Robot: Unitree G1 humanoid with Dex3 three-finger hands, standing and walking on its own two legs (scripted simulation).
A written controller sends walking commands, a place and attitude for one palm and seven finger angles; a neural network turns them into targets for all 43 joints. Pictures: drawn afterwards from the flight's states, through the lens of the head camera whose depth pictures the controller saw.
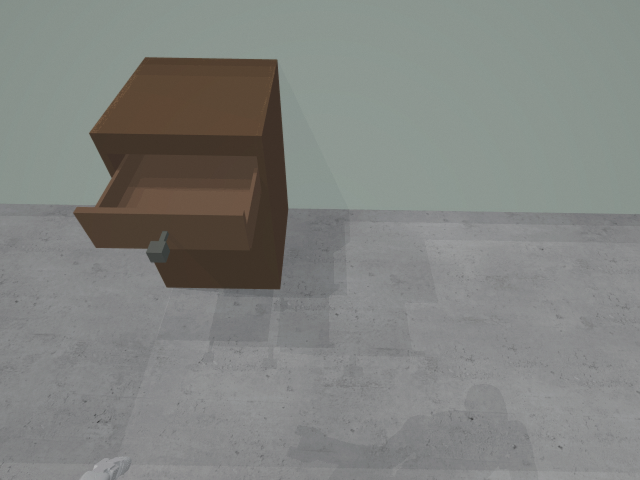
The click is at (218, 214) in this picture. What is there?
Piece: drawer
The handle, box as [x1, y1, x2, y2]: [146, 231, 169, 262]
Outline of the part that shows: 167,231 162,231 158,241 150,241 146,251 150,261 165,262 169,252 169,249 165,242 168,235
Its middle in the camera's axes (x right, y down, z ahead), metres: -0.38 +0.02 +0.90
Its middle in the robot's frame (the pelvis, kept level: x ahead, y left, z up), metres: +0.63 +0.41 -0.21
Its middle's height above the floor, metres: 0.56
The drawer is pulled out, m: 0.22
